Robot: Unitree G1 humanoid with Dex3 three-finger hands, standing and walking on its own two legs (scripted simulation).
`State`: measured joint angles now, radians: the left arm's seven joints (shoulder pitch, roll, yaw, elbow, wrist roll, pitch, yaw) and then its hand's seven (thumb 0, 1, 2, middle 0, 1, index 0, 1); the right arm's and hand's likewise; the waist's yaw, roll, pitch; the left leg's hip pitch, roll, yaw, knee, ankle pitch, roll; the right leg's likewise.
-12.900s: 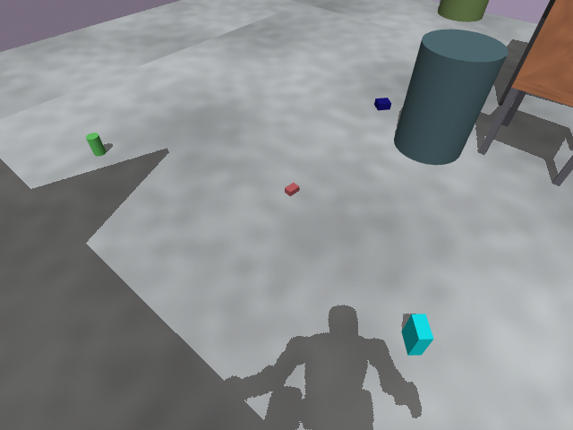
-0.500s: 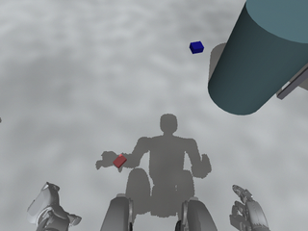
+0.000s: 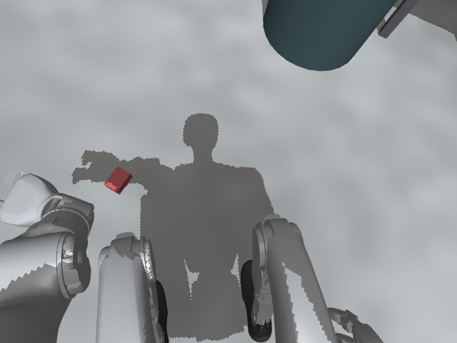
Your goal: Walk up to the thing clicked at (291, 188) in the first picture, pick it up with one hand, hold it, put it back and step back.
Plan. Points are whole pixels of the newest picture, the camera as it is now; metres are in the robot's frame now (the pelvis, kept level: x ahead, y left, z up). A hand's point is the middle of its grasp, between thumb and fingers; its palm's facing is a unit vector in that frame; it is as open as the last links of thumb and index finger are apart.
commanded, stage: rise first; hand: left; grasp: from above
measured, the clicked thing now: (118, 180) +0.51 +0.24 -0.41
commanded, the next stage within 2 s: approach in 1.30 s
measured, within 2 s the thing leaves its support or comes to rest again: neither
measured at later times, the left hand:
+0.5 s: hand (76, 185) +0.45 +0.28 -0.23, palm faces -0.12 -0.43 -0.89, open 14.0 cm
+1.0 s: hand (84, 184) +0.47 +0.28 -0.27, palm faces -0.14 -0.42 -0.90, open 14.1 cm
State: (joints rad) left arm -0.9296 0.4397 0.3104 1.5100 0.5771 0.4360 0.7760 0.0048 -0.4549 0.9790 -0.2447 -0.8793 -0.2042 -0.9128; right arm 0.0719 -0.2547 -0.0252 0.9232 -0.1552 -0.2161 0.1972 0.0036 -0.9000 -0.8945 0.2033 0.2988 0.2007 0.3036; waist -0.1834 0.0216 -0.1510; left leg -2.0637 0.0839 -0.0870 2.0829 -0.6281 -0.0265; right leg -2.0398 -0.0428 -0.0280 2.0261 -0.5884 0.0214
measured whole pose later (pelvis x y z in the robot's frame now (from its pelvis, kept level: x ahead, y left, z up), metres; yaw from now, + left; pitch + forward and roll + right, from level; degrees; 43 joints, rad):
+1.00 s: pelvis +0.01 +0.00 -0.10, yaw -3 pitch +33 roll -6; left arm -1.19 0.72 0.46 1.71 0.69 0.40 0.72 0.00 -0.55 1.02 -0.11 -1.04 -0.10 -1.04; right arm 0.15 -0.33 0.06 0.90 -0.20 -0.27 0.38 0.00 -0.91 -0.90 0.20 0.30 0.20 0.30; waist -0.29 0.01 0.06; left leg -2.31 0.07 -0.16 2.41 -0.69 -0.04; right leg -2.28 -0.02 -0.05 2.32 -0.62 0.03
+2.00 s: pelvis +0.01 +0.01 -0.11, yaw -7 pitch +28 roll -11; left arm -1.40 0.93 0.40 1.82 0.59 0.41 0.87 0.00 -0.56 0.97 -0.10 -1.08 -0.10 -1.08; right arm 0.11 -0.43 0.26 0.77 -0.24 -0.30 0.46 0.00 -0.93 -0.90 0.20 0.30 0.19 0.30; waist -0.48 -0.07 0.27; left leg -2.30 0.05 -0.27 2.51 -0.72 -0.05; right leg -2.21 -0.01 -0.12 2.35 -0.63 0.05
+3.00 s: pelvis +0.01 +0.01 -0.12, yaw -8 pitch +26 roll -13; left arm -1.29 0.95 0.35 1.80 0.46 0.36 0.88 0.00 -0.53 1.00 -0.11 -1.02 -0.09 -1.04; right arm 0.08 -0.42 0.35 0.69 -0.24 -0.30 0.48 0.00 -0.91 -0.90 0.20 0.30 0.19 0.30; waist -0.47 -0.13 0.33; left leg -2.29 0.04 -0.30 2.55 -0.73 -0.05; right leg -2.19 -0.01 -0.15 2.37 -0.64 0.05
